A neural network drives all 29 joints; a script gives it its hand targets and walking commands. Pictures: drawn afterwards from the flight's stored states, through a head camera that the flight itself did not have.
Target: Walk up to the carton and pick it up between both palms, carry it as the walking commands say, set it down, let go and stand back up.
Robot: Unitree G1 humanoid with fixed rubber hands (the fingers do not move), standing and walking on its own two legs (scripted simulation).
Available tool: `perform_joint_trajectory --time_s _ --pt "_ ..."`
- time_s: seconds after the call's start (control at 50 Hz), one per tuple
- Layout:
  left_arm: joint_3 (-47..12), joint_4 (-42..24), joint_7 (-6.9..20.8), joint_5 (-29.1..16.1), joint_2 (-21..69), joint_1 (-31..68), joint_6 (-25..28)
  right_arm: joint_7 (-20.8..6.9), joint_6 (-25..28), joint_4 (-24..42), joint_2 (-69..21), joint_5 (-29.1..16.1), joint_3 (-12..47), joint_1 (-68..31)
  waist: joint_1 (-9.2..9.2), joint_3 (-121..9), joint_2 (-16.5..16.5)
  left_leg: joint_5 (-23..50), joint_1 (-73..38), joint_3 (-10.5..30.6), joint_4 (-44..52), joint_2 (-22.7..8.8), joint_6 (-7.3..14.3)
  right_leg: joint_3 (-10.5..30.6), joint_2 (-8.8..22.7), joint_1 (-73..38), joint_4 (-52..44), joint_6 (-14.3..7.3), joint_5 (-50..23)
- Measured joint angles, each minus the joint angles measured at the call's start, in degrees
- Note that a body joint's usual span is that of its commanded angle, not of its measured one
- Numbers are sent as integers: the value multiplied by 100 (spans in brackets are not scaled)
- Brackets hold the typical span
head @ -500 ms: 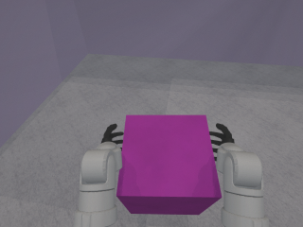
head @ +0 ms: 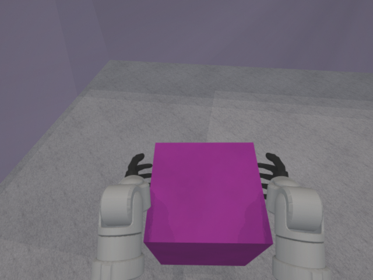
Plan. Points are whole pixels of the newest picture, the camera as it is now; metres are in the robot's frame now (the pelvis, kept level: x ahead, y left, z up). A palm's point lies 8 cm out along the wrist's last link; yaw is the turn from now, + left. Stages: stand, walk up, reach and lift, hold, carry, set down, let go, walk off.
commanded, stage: carry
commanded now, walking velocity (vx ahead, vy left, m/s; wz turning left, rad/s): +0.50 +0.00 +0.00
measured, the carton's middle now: (203, 208) +0.29 -0.01 -0.01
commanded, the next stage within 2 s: none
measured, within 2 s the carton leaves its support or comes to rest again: neither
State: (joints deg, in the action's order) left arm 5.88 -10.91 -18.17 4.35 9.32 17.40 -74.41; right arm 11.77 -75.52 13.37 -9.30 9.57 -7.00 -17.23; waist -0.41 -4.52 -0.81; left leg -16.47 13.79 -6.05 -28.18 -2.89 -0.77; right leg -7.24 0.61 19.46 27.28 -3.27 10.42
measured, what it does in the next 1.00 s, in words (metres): walks ahead: left foot, then right foot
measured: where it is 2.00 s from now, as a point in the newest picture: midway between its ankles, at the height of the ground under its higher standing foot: outside the picture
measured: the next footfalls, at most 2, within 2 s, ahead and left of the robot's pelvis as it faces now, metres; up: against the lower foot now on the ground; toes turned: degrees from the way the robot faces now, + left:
left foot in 0.54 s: +0.22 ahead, +0.13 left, +0.00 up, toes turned +9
right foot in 0.78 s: +0.43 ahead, -0.09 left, +0.00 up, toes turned -7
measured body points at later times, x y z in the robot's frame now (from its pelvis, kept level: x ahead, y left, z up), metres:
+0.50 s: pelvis +0.16 +0.01 +0.00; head +0.16 +0.00 +0.45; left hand +0.45 +0.15 +0.08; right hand +0.45 -0.14 +0.08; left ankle +0.14 +0.12 -0.72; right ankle +0.06 -0.08 -0.74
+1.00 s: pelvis +0.36 -0.01 +0.01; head +0.39 -0.03 +0.46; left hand +0.66 +0.13 +0.08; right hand +0.66 -0.16 +0.07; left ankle +0.32 +0.12 -0.71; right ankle +0.39 -0.09 -0.74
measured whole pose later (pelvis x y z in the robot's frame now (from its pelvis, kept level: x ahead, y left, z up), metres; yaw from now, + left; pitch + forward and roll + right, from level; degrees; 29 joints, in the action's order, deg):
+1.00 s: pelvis +0.36 -0.01 +0.01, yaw +1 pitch +1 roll +2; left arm 5.9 -13.4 -19.2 4.3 9.5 17.8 -73.9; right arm 10.8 -73.2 13.6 -9.4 9.6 -7.2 -17.9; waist -0.4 0.9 -0.5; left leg -23.8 16.3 -7.3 -39.1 -3.2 -1.5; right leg -7.8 1.7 16.6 26.7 -3.7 10.8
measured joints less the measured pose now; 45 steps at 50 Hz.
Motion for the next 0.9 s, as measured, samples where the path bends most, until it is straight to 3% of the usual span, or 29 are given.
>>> perform_joint_trajectory --time_s 0.24,0.28,0.4,0.46,0.52,0.56,0.62,0.66,0.7,0.74,0.78,0.8,0.82,0.86,0.9 --pt "0 -83 -21 0 0 2 0 -40 79 1 -2 0 0 -1 0 -10 4 -441 -158 -36 27 48 82 1 55 171 530 14 755" --pt "0 -116 -35 -1 0 1 1 -57 109 0 -3 0 4 0 1 -13 -14 -550 -216 -46 -3 36 70 -8 46 94 296 18 502" --pt "0 -114 -36 -2 3 1 1 -57 108 0 0 0 4 -1 4 103 57 -843 273 -52 -1809 -12 69 -33 63 -711 31 44 873" --pt "0 -115 -36 -1 4 3 0 -57 113 2 1 0 4 -1 0 103 89 -978 463 -64 -1627 -13 69 -37 83 -1193 -239 56 974" --pt "0 -123 -42 -1 7 11 0 -57 119 5 2 0 3 -7 -9 61 82 -717 470 -197 -686 -15 69 -48 96 -1507 -233 141 1215" --pt "0 -145 -69 -1 3 8 3 -67 143 -9 -5 -1 7 -15 4 26 110 156 367 -283 -386 -12 131 -49 170 -1232 630 152 1476" --pt "0 -140 -66 -1 0 4 -5 -67 131 -16 -7 -1 6 -17 -22 29 74 -133 201 -327 -263 -10 170 -38 164 -123 2633 153 1499" --pt "1 -148 -66 -2 -3 6 -9 -67 129 -15 -9 0 6 -19 -14 24 59 -192 57 -324 -14 -5 165 -25 165 531 2918 153 1512" --pt "1 -157 -68 -2 -3 6 -12 -67 130 -15 -12 0 5 -19 -8 20 68 -211 -100 -292 184 0 130 -15 169 961 2434 153 1467" --pt "1 -186 -76 -2 -3 4 -21 -74 134 -15 -14 0 6 -26 -2 18 73 -329 -269 -254 240 5 47 -9 171 1089 1377 153 1162" --pt "0 -226 -91 -2 -1 1 -35 -92 145 -14 -13 0 7 -30 4 13 69 -568 -455 -247 111 3 -55 -16 171 949 317 150 316" --pt "-1 -229 -93 -2 1 1 -30 -94 157 -16 -12 0 8 -28 6 27 59 -713 -478 -238 -169 -20 -69 -28 178 829 201 138 -497" --pt "-1 -210 -84 -3 2 2 1 -93 178 -18 -11 0 3 -27 14 107 28 -762 -427 -189 -636 -58 -70 -38 163 707 302 103 -628" --pt "0 -170 -63 -3 5 8 48 -93 197 -16 -7 0 -14 -28 11 285 18 -771 -190 -58 -1569 -45 -70 -38 133 379 303 40 -186" --pt "0 -171 -64 -2 7 13 48 -93 197 -13 -6 0 -15 -33 4 423 34 -781 -36 -40 -1749 -30 -71 -43 132 72 135 -32 -39"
